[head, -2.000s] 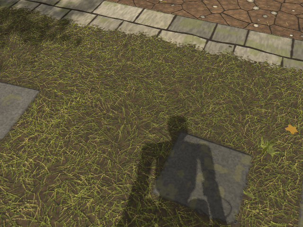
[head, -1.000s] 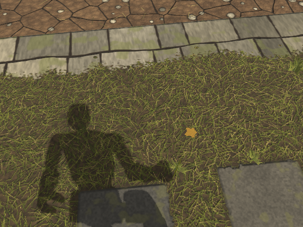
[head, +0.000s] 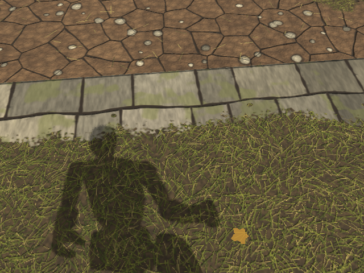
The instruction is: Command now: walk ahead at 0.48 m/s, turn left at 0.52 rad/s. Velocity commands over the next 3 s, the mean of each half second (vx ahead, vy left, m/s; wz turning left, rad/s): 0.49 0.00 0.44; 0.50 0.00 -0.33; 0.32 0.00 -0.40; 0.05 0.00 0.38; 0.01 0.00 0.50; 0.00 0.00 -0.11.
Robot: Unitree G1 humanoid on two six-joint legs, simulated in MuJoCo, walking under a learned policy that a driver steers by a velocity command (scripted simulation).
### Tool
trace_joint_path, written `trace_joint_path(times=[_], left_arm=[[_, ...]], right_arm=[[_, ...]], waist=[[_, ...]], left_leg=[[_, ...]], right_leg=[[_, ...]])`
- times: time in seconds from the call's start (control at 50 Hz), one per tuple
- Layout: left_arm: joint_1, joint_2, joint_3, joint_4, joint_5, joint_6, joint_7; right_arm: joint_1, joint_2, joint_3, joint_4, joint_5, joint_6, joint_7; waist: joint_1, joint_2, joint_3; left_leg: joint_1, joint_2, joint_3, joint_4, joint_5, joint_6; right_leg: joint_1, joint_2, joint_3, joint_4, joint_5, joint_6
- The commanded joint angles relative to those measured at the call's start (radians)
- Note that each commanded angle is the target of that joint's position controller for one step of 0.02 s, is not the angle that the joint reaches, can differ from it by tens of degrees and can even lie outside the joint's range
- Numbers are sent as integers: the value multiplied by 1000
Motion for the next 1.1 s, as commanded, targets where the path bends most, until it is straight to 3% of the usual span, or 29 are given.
trace_joint_path(times=[0.02,0.06,0.1,0.16,0.22,0.26,0.32,0.36,0.38,0.4,0.42,0.44,0.46,0.48,0.5,0.52,0.56,0.66,0.76,0.8,0.84,0.86,0.88,0.9,0.92,0.94,0.96,1.0,1.1], left_arm=[[-86,133,27,-134,24,-49,8],[-42,113,29,-137,34,-25,5],[-58,99,25,-143,38,-6,7],[-181,68,11,-179,43,-5,8],[-303,42,-3,-204,28,-18,-8],[-353,59,1,-220,17,-27,-20],[-333,95,14,-216,16,-40,-36],[-250,117,28,-200,20,-46,-34],[-147,146,43,-178,28,-49,-28],[13,196,55,-166,41,-48,-20],[124,265,78,-110,40,-37,-29],[141,171,56,-105,11,-33,-35],[75,122,40,-113,5,-27,-32],[11,114,31,-125,15,-16,-31],[-21,106,26,-126,19,-10,-33],[-36,97,20,-128,24,-11,-33],[-39,88,17,-123,15,-9,-34],[-1,157,39,-93,-2,9,-11],[79,162,41,-65,-12,31,-4],[71,164,44,-67,-12,40,0],[52,114,29,-80,-5,44,2],[36,48,7,-105,10,40,0],[146,5,-8,-140,-15,27,3],[135,100,12,-121,-29,28,7],[61,139,26,-126,-24,35,6],[32,129,27,-126,-14,42,5],[7,118,29,-133,-6,47,2],[-1,85,27,-142,-10,61,-8],[-89,48,14,-184,-1,70,-19]], right_arm=[[105,-114,-26,-53,-8,-6,-12],[71,-114,-26,-76,-19,-9,-17],[76,-129,-30,-72,-13,-16,-26],[121,-139,-32,-55,-3,-13,-44],[173,-144,-34,-39,5,-2,-54],[208,-150,-36,-28,10,5,-58],[225,-136,-32,-15,4,12,-65],[205,-137,-34,-18,-4,17,-63],[195,-113,-25,-26,-9,17,-58],[190,-75,-6,-51,-26,16,-55],[365,-2,15,-43,3,4,-52],[346,-74,10,-28,11,-4,-52],[212,-133,-5,-52,12,-8,-48],[125,-124,0,-79,-5,-13,-48],[73,-110,-1,-98,-25,-21,-46],[77,-98,-3,-102,-30,-25,-44],[105,-63,4,-97,-29,-25,-41],[-44,-13,30,-127,-31,-31,-37],[-159,-56,14,-157,-14,-49,-25],[-134,-78,1,-156,-10,-56,-25],[8,-113,-23,-124,-19,-60,-36],[170,-175,-41,-107,-34,-60,-47],[236,-249,-60,-81,-40,-40,-44],[227,-175,-47,-78,-27,-38,-39],[194,-120,-31,-81,-21,-37,-40],[139,-92,-20,-84,-26,-37,-38],[99,-64,-13,-79,-31,-36,-36],[66,-53,-12,-66,-36,-43,-36],[92,-107,-32,-13,-34,-51,-43]], waist=[[-44,28,-124],[3,69,-109],[9,54,-78],[-28,58,-42],[-80,89,-38],[-98,99,-34],[-82,119,-44],[-32,139,-67],[21,122,-141],[88,39,-295],[34,-303,-430],[58,-249,-381],[74,-133,-219],[53,-40,-138],[33,-10,-62],[5,-40,-55],[-23,-77,-70],[12,-77,-49],[44,-89,-41],[13,-101,-46],[-64,-93,-105],[-135,29,-225],[-88,332,-317],[-100,253,-241],[-107,168,-139],[-81,108,-91],[-61,103,-51],[-31,135,-27],[-36,76,-14]], left_leg=[[418,272,-439,-338,87,215],[302,235,-378,-375,228,225],[228,215,-322,-397,307,229],[203,160,-258,-389,330,186],[207,137,-260,-361,246,149],[245,163,-316,-334,206,145],[367,223,-385,-261,210,124],[405,219,-389,-173,380,102],[382,165,-352,-35,481,76],[249,101,-292,232,328,42],[-132,-53,-198,594,-204,-35],[-269,-18,-248,714,-352,-35],[-319,30,-227,745,-271,-34],[-302,77,-169,707,-196,-33],[-293,103,-147,638,-151,-36],[-239,129,-144,581,-124,-39],[-185,135,-117,472,-121,-56],[-66,101,-73,106,80,-100],[38,58,-95,-73,189,-100],[118,56,-95,-124,156,-79],[341,98,-106,-170,116,-34],[567,279,-278,-181,44,29],[784,481,-678,-271,-180,171],[728,482,-764,-321,-368,178],[634,445,-632,-330,-321,146],[538,399,-511,-346,-192,124],[465,362,-421,-370,-87,117],[371,319,-282,-415,47,103],[377,320,-97,-449,276,119]], right_leg=[[-412,-68,64,18,125,-21],[-334,-72,54,-34,166,-3],[-329,-64,36,-113,215,26],[-330,-27,19,-347,391,48],[-256,33,2,-579,534,48],[-228,54,15,-650,546,42],[-206,45,40,-711,493,1],[-97,64,6,-746,415,-44],[73,50,2,-759,433,-83],[351,-102,163,-717,433,-155],[711,-312,621,-782,222,-332],[695,-327,780,-880,9,-320],[563,-285,638,-900,4,-280],[426,-239,526,-915,105,-257],[309,-204,460,-940,224,-264],[244,-171,414,-956,315,-259],[203,-125,345,-979,409,-262],[82,-82,228,-1005,427,-248],[103,-99,292,-943,318,-213],[108,-103,334,-891,272,-188],[40,-33,310,-739,273,-137],[-86,37,218,-447,148,-92],[-386,128,98,-164,-155,-50],[-503,61,127,-7,-126,-37],[-528,32,128,45,-37,-34],[-493,4,112,41,36,-26],[-474,-19,111,11,87,-20],[-410,-50,95,-25,144,-13],[-438,-59,79,-187,301,12]])
Next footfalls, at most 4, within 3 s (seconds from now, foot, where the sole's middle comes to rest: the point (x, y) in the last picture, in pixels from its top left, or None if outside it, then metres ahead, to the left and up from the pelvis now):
0.38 right None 0.43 -0.08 -0.76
0.86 left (143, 225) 0.60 0.18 -0.76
1.34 right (215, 169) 0.85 -0.10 -0.76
1.84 left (157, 172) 0.83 0.14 -0.76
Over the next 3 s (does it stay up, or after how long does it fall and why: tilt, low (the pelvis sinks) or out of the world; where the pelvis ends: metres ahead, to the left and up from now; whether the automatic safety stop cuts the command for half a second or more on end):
stays up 0.81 0.02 0.01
